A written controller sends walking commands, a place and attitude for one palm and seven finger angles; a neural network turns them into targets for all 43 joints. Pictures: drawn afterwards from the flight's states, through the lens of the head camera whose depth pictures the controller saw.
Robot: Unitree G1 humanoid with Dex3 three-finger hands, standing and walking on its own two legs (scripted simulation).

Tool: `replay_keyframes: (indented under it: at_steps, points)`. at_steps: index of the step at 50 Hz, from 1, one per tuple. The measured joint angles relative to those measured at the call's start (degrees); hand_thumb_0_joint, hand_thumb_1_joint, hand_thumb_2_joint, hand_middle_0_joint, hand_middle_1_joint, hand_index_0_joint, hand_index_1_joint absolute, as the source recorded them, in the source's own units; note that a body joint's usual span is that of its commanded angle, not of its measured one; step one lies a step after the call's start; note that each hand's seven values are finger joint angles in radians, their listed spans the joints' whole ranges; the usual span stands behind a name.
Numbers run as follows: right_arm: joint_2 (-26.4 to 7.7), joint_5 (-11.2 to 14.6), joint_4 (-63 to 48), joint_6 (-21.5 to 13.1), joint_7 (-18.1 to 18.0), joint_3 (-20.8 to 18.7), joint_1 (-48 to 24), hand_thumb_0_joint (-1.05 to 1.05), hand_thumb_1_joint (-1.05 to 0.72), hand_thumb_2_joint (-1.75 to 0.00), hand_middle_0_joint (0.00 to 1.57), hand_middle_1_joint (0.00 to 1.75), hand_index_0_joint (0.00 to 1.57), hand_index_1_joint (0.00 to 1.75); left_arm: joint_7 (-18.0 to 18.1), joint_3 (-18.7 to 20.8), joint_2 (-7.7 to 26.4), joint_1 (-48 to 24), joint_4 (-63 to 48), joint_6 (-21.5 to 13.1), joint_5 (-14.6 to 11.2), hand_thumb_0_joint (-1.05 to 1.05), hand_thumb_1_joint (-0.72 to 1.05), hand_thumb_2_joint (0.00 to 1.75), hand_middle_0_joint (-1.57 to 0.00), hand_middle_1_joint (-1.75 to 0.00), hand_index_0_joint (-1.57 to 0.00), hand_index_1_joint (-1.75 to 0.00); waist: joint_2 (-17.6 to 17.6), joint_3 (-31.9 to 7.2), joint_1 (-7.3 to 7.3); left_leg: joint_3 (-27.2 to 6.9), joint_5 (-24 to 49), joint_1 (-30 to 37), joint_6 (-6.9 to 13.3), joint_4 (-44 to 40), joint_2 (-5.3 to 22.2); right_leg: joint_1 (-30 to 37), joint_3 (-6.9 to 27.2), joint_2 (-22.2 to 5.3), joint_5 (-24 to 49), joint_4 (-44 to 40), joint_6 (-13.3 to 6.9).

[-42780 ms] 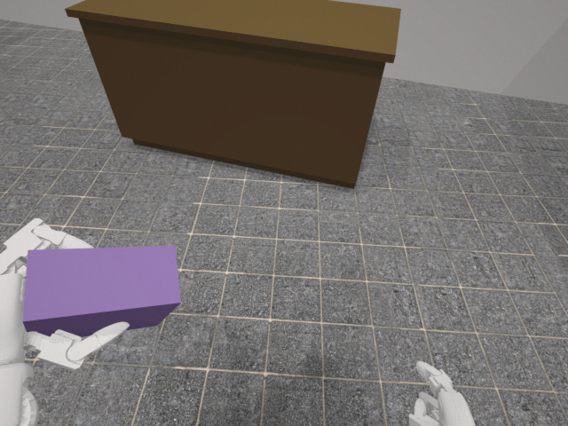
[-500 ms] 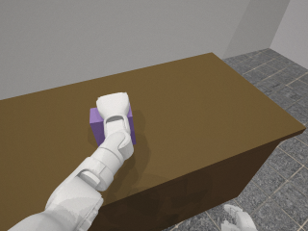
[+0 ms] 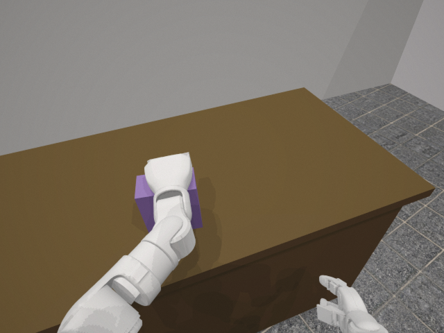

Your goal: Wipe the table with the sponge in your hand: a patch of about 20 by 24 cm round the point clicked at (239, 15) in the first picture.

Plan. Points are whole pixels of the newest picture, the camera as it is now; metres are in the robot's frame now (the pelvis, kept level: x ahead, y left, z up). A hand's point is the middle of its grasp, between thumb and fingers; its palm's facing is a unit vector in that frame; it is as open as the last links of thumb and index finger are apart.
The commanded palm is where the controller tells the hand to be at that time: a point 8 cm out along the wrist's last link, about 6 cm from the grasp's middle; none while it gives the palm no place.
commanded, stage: wipe back along the third lane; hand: left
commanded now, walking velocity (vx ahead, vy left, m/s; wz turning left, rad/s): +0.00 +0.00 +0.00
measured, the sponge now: (173, 209) +0.36 +0.15 +0.02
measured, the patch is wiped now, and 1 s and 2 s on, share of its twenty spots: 1.00 1.00 1.00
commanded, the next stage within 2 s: slide back across to the middle lane in 0.38 s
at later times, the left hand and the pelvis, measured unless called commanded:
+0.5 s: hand (178, 196) +0.35 +0.13 +0.08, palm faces +0.05 -0.06 -1.00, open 10.3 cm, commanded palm +0.31 +0.12 +0.11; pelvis +0.00 -0.01 +0.00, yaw +0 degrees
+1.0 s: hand (164, 206) +0.32 +0.15 +0.09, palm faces +0.08 -0.17 -0.98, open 10.3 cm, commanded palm +0.27 +0.17 +0.13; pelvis -0.01 -0.01 +0.00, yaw -2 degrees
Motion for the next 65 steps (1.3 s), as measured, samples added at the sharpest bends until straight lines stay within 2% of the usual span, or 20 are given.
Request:
replay_keyframes:
  at_steps: [10,26,33,43,51,58,65]
  points:
    - [0.2,-0.1,0.0,0.4,1.1,0.3,-0.5,0.01,-0.91,-0.90,0.20,0.30,0.20,0.29,-0.2,-1.3,-0.2,3.0,-3.9,0.7,0.6,0.00,-0.50,1.05,-0.64,-1.40,-0.67,-1.38,0.5,0.1,0.64,-0.2,-0.4,0.7,-0.3,0.4,0.2,0.6,-0.3,0.2,-0.5,0.7,-0.3]
    - [-0.6,0.0,0.2,0.4,1.0,0.1,0.0,0.02,-0.91,-0.90,0.20,0.30,0.20,0.29,-0.5,-0.3,1.1,4.3,-5.9,1.0,0.7,0.00,-0.49,1.05,-0.64,-1.40,-0.67,-1.38,0.2,0.6,0.05,0.2,-0.5,0.5,-0.6,0.8,0.6,0.2,0.0,0.6,-0.5,1.1,-0.6]
    - [-0.7,-0.1,-0.3,0.3,0.7,0.1,0.0,0.02,-0.91,-0.90,0.20,0.30,0.20,0.29,-1.2,2.2,2.9,7.6,-10.7,0.1,-0.1,0.00,-0.50,1.05,-0.65,-1.39,-0.68,-1.37,0.6,1.1,-0.47,1.0,0.0,2.1,-0.6,-0.5,0.8,1.3,0.9,0.9,0.1,0.2,-0.6]
    - [-1.0,-0.1,-0.9,-0.3,0.7,0.5,-0.9,0.02,-0.91,-0.90,0.20,0.30,0.20,0.29,-3.0,2.8,4.3,13.8,-19.5,-0.6,-0.1,0.00,-0.50,1.05,-0.66,-1.38,-0.69,-1.36,1.1,2.2,0.40,1.2,0.5,5.0,-0.4,-1.8,0.6,4.0,1.1,0.8,0.3,-0.6,-0.5]
    - [-0.1,-0.3,-1.8,-1.1,-0.3,1.3,-2.0,0.02,-0.91,-0.90,0.20,0.30,0.20,0.29,-4.3,4.9,5.8,14.4,-20.9,-2.3,-0.2,0.00,-0.51,1.05,-0.67,-1.37,-0.70,-1.34,0.2,3.4,0.65,1.4,1.2,5.5,-0.6,-2.4,0.7,4.4,1.3,1.0,1.1,-1.2,-0.7]
    - [-0.2,-0.6,-2.0,-1.4,-1.0,1.6,-1.5,0.02,-0.91,-0.90,0.20,0.30,0.20,0.29,-4.4,8.2,7.6,16.7,-22.9,-4.1,-0.6,-0.01,-0.52,1.05,-0.68,-1.35,-0.72,-1.33,0.4,3.6,0.48,2.1,1.5,5.7,-0.7,-3.0,1.0,4.5,2.0,1.3,1.7,-1.9,-0.8]
    - [-1.2,-0.5,-1.5,-1.9,-1.6,1.2,-0.1,0.02,-0.91,-0.90,0.20,0.30,0.20,0.29,-4.8,10.2,10.2,19.5,-24.8,-4.1,-0.8,-0.01,-0.52,1.05,-0.68,-1.35,-0.72,-1.33,0.8,4.0,0.45,2.2,1.6,6.0,-0.7,-3.2,1.1,4.9,2.1,1.4,2.0,-2.3,-0.8]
